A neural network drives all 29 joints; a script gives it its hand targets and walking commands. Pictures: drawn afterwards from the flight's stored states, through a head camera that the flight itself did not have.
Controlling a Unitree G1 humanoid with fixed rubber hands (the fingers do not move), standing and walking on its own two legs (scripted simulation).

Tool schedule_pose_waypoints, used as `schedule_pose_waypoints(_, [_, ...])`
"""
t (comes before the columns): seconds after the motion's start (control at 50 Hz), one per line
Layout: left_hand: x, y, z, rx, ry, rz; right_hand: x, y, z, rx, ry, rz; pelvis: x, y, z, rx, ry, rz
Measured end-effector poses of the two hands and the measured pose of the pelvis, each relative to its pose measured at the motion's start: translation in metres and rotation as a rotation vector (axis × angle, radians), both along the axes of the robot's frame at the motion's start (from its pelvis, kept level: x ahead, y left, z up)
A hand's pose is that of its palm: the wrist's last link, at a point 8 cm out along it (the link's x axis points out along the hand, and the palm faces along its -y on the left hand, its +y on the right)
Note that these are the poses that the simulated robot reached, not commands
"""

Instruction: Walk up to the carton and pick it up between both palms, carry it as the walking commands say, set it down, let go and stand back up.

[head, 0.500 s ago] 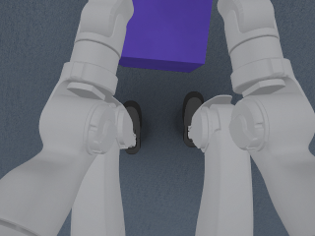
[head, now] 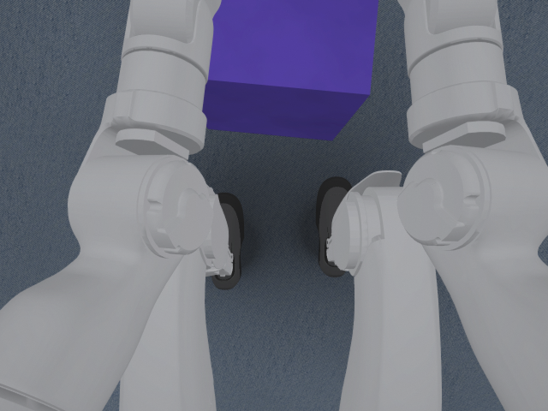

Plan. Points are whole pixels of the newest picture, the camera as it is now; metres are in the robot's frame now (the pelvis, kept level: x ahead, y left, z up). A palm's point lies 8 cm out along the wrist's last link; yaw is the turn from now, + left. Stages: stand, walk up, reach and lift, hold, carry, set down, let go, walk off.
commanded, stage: set down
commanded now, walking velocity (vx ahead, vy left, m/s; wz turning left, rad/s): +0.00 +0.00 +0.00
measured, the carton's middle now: (277, 25) +0.51 +0.00 -0.28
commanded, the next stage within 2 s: none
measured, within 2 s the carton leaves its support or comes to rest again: neither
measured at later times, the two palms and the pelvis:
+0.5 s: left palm out of the picture +0.58 +0.07 -0.12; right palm out of the picture +0.58 -0.14 -0.13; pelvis +0.01 +0.00 +0.00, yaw +1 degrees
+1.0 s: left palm out of the picture +0.58 +0.07 -0.12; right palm out of the picture +0.58 -0.14 -0.13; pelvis +0.01 +0.00 -0.01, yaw +1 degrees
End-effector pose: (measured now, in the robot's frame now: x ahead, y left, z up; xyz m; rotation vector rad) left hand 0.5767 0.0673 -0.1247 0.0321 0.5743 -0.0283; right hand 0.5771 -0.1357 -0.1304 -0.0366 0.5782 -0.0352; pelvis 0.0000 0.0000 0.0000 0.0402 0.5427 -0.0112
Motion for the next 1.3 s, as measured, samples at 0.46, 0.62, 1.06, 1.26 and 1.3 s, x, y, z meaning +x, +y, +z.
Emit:
schedule_pose_waypoints(0.46, [0.007,0.0,0.0,0.014,0.008,-0.032,0.008,-0.002,-0.001,-0.007,0.01,0.052,0.008,-0.004,-0.004,0.014,0.008,0.001])
schedule_pose_waypoints(0.62, [0.007,0.0,0.0,0.018,0.007,-0.043,0.006,-0.003,-0.001,0.001,0.004,0.056,0.007,-0.004,-0.006,0.015,0.003,0.0])
schedule_pose_waypoints(1.06, [0.004,0.002,0.0,0.012,0.002,-0.067,0.004,-0.004,-0.001,0.004,-0.009,0.077,0.005,-0.004,-0.011,0.016,-0.013,0.0])
schedule_pose_waypoints(1.26, [0.004,0.002,0.0,0.026,-0.004,-0.088,0.003,-0.005,-0.002,0.014,-0.015,0.081,0.005,-0.004,-0.013,0.017,-0.021,0.001])
schedule_pose_waypoints(1.3, [0.003,0.002,0.0,0.032,-0.005,-0.094,0.002,-0.005,-0.002,0.018,-0.016,0.081,0.004,-0.004,-0.014,0.017,-0.023,0.001])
